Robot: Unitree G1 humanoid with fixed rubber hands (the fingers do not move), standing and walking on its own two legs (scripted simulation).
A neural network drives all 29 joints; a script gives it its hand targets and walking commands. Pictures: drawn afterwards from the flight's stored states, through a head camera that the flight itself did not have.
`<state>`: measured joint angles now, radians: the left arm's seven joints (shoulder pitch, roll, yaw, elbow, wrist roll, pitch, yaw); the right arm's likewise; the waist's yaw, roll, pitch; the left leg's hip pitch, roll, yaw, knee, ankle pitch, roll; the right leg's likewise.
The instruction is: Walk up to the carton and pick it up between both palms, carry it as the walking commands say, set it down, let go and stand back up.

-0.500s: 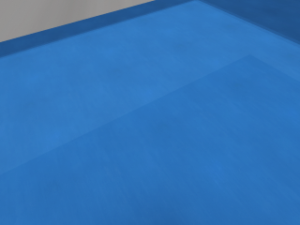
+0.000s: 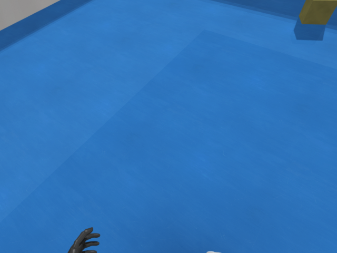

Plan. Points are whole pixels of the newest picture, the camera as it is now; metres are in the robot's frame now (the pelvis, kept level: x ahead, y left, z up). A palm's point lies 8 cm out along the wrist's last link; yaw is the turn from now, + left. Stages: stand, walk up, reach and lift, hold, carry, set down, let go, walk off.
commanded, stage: walk up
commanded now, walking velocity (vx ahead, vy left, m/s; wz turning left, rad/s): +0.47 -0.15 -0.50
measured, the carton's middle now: (317, 8) +2.30 -1.50 -0.63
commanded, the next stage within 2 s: none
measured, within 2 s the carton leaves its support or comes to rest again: neither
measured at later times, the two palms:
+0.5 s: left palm (127, 177) +0.35 +0.15 -0.13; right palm out of the picture +0.10 -0.34 -0.11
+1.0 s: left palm (176, 135) +0.52 +0.00 -0.15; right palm (329, 129) +0.47 -0.48 -0.09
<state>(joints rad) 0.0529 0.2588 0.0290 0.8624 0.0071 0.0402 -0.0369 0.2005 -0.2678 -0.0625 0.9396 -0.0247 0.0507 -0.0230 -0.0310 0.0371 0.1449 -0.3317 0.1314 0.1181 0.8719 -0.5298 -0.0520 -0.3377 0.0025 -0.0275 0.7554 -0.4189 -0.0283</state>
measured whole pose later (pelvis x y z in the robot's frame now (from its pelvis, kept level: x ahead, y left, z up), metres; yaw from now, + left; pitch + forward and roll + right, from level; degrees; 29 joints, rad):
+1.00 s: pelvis +0.43 -0.22 +0.00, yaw -24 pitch -1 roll +1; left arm 0.30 0.20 0.03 1.06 0.01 -0.02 -0.03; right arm 0.14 -0.17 -0.01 0.83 -0.03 -0.09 0.00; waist 0.05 -0.08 0.04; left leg -0.32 0.08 0.18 0.72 -0.38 0.00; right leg -0.34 0.02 0.00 1.18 -0.47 -0.05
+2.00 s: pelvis +0.87 -0.55 +0.02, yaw -29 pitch +1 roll +0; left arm 0.28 0.18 0.04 1.03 0.02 -0.08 0.00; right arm 0.22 -0.22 -0.05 1.06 -0.02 -0.02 0.03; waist 0.01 0.04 0.00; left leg -0.48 0.12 0.08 1.05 -0.39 -0.04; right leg -0.16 -0.03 -0.14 0.54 -0.40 -0.01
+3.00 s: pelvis +1.32 -0.79 +0.01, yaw -31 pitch -2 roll +2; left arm 0.24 0.21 0.05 1.11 0.03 -0.03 -0.03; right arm 0.21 -0.15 -0.06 1.01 -0.03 -0.07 0.01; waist 0.02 -0.08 0.06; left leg -0.29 0.09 0.20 0.66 -0.31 0.00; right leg -0.43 -0.12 -0.05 1.10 -0.34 0.02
